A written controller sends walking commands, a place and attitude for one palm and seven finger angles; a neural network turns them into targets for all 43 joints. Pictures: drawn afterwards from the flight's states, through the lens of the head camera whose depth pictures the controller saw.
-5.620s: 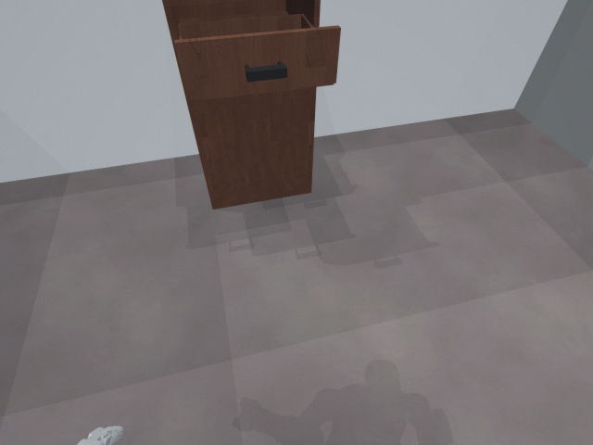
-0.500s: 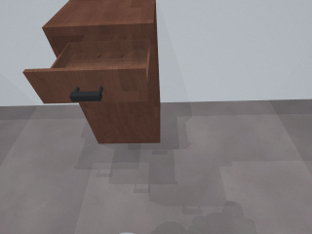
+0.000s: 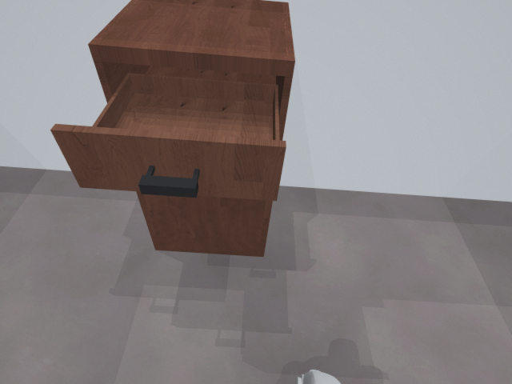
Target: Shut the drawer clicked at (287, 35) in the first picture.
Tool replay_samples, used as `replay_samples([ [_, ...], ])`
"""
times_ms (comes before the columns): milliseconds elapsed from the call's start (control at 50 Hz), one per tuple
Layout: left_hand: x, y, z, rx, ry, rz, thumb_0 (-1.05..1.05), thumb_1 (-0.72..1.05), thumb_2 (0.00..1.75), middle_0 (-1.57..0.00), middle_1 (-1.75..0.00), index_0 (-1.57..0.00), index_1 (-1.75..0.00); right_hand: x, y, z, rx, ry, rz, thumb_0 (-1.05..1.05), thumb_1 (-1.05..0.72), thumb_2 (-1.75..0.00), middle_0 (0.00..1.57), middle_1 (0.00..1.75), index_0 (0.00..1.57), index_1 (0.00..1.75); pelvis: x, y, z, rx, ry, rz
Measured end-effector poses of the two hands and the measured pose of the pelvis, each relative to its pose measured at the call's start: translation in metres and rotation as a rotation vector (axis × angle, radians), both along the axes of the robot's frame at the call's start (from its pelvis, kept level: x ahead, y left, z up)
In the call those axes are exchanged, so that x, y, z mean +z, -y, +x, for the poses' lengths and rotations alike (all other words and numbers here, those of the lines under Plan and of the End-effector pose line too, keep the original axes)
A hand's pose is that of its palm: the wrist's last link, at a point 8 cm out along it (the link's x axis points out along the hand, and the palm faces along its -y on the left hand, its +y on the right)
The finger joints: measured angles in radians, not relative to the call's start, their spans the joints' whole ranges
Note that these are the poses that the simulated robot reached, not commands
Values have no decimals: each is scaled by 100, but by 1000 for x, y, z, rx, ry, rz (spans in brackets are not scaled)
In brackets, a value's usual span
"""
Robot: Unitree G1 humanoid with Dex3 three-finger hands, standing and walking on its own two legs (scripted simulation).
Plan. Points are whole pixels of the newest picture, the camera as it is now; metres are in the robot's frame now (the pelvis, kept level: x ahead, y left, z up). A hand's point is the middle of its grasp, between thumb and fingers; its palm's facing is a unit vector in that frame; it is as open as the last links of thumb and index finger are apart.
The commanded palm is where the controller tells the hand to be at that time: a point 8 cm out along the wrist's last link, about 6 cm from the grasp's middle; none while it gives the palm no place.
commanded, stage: take the last steps up to it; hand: left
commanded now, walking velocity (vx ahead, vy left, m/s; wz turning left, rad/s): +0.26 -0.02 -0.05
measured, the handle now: (171, 178) +0.48 +0.21 +0.02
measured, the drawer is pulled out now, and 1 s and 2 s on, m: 0.28 0.28 0.28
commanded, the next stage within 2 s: come to a stop and stand still in 0.24 s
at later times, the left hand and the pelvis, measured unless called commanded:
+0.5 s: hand (186, 343) +0.23 +0.14 -0.18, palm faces +0.02 -0.97 -0.24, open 7.2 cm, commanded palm none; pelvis +0.16 -0.04 -0.01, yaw -1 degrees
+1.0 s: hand out of the picture +0.15 +0.19 -0.18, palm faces +0.00 -0.98 -0.22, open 7.4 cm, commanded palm none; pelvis +0.13 -0.01 -0.01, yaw -3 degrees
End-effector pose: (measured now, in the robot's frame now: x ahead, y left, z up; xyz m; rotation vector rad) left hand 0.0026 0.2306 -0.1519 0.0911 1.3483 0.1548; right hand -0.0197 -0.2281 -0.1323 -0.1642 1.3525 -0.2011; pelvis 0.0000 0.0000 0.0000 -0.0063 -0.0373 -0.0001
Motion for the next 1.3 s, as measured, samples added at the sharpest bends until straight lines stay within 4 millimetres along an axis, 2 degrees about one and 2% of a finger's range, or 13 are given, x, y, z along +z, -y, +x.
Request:
replay_samples([
  [100,5,4,91,-55,117,10,1,91,90,-20,-30,-20,-30,-7,-14,-20,-67,-124,41,0,-92,-90,20,30,21,30,-3,2,34,-6,1,9],
  [180,8,18,161,-120,173,22,1,91,90,-20,-30,-19,-30,-14,-21,-24,-121,-205,80,1,-91,-90,20,30,21,30,-9,10,65,-18,0,13],
  [260,5,37,222,-166,233,38,1,91,90,-20,-30,-20,-30,-26,-19,-15,-158,-284,117,1,-90,-90,20,30,21,30,-22,25,102,-24,0,9],
  [320,-1,47,244,-147,270,49,0,91,90,-20,-30,-20,-30,-37,-7,10,-159,-305,131,1,-90,-90,20,30,21,30,-31,37,125,-18,5,7],
  [400,3,53,234,-100,208,48,0,91,90,-20,-30,-20,-30,-37,15,77,-112,-205,102,1,-90,-90,20,30,20,30,-22,41,144,-7,13,-6],
  [480,7,42,220,-64,127,90,-1,94,90,-21,-30,-20,-30,-32,29,154,-62,-55,69,1,-91,-90,20,30,20,30,-13,41,156,-9,-3,-1],
  [540,5,33,211,-52,75,94,-1,94,90,-20,-30,-20,-30,-29,32,200,-27,27,45,1,-92,-90,20,30,20,30,-13,36,161,-13,-7,0],
  [640,-5,15,195,-10,26,75,0,92,90,-20,-30,-20,-30,-21,31,246,23,103,-4,1,-93,-90,20,30,20,30,-17,19,165,-11,-2,-8],
  [720,-18,-1,186,17,1,53,0,92,90,-20,-30,-20,-30,-13,18,260,56,147,-33,1,-92,-90,20,30,20,30,-21,5,165,-9,6,-6],
  [860,-9,-11,168,0,-27,49,0,91,90,-20,-30,-20,-30,3,-3,253,63,172,-26,1,-91,-90,20,30,20,30,-7,0,151,-31,-14,-15],
  [960,-3,-8,150,-33,-54,61,0,91,90,-20,-30,-20,-30,2,3,231,21,189,-10,0,-91,-90,20,30,21,30,-6,6,134,-53,-25,-11],
  [1140,7,32,122,-75,-6,104,0,91,90,-20,-30,-20,-30,-29,46,140,-67,71,50,0,-91,-90,20,30,21,30,-13,42,96,-46,-7,16],
  [1300,14,78,90,-66,-30,61,1,91,90,-20,-30,-20,-30,-27,66,70,-103,-74,73,1,-91,-90,20,30,20,30,-3,64,83,-46,-9,27],
])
